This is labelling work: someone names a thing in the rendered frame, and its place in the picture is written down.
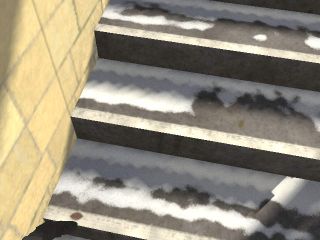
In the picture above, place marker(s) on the left robot hand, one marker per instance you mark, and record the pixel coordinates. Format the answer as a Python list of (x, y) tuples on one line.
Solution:
[(50, 230)]

